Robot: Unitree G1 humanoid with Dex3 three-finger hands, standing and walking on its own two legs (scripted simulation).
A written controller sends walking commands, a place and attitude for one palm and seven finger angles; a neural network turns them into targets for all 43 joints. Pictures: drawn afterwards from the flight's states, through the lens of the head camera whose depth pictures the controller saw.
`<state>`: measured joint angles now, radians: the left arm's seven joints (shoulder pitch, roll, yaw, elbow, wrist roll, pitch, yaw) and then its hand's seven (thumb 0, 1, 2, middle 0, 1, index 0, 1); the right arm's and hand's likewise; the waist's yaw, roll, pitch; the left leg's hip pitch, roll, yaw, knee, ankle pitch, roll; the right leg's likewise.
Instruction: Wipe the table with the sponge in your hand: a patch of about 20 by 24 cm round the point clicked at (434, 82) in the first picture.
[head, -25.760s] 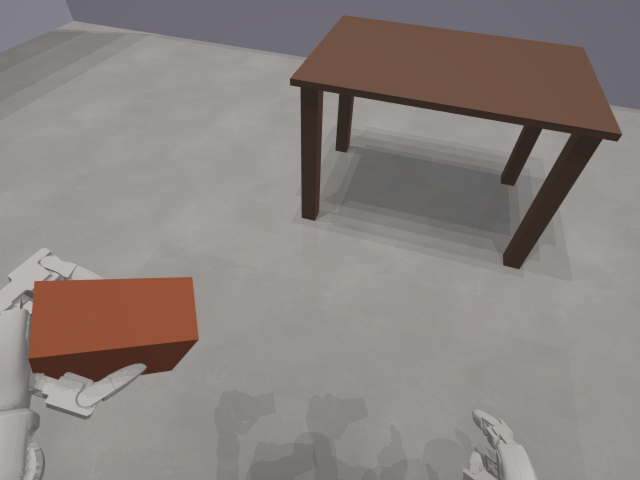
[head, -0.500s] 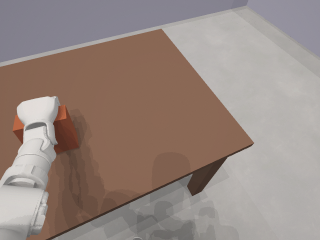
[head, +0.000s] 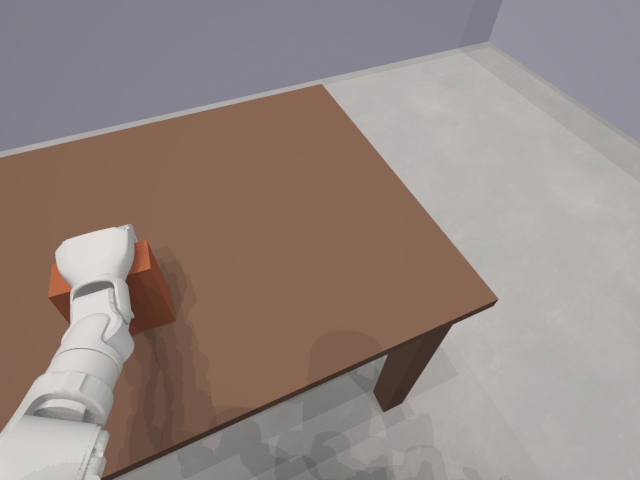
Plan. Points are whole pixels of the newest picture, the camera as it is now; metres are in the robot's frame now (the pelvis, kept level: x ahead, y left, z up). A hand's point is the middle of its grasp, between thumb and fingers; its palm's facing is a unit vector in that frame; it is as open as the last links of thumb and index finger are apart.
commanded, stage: wipe back along the middle lane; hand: left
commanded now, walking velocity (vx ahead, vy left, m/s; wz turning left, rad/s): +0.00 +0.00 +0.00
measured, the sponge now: (122, 303) +0.36 +0.32 -0.04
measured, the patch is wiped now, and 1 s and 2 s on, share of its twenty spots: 0.50 0.70 0.80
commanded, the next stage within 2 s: slide across to the third lane in 1.24 s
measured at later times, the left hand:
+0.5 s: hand (114, 307) +0.33 +0.30 +0.00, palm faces -0.05 -0.01 -1.00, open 10.4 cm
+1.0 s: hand (123, 341) +0.28 +0.27 +0.00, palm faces -0.04 -0.03 -1.00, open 10.4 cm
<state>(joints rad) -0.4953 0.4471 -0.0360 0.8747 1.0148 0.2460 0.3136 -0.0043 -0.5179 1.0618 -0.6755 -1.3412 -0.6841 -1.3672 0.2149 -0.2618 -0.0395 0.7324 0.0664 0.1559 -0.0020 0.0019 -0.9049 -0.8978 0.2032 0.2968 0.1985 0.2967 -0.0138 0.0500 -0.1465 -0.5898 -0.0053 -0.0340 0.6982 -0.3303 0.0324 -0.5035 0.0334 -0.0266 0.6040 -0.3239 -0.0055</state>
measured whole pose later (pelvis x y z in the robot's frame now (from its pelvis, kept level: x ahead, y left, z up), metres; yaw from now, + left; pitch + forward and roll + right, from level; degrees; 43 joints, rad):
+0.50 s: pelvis +0.00 +0.00 +0.00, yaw +0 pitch +10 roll -2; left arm -0.30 0.38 -0.10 0.63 0.99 0.34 0.33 -0.01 -0.50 1.05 -0.66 -1.35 -0.67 -1.38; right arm 0.18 -0.25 -0.02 0.69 0.08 0.16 -0.01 0.00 -0.90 -0.90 0.20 0.30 0.20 0.30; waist 0.02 0.06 -0.15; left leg -0.54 -0.01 -0.02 0.70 -0.33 0.04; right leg -0.46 0.03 -0.02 0.61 -0.33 0.00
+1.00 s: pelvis +0.00 -0.01 +0.00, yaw +0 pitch +7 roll -2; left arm -0.11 0.32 -0.17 0.40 1.00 0.43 0.30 0.00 -0.49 1.05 -0.65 -1.36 -0.66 -1.39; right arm 0.10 -0.24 0.00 0.64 0.08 0.13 -0.01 0.01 -0.90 -0.90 0.20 0.30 0.20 0.30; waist 0.06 0.07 -0.14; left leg -0.47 -0.01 -0.03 0.69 -0.34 0.03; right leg -0.40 0.02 -0.02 0.63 -0.35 -0.01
